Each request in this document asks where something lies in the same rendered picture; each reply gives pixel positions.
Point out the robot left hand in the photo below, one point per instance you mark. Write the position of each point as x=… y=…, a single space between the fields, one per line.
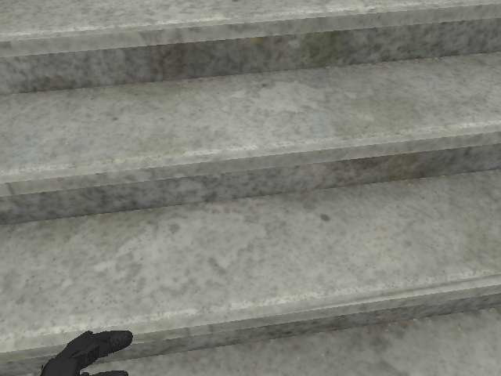
x=86 y=349

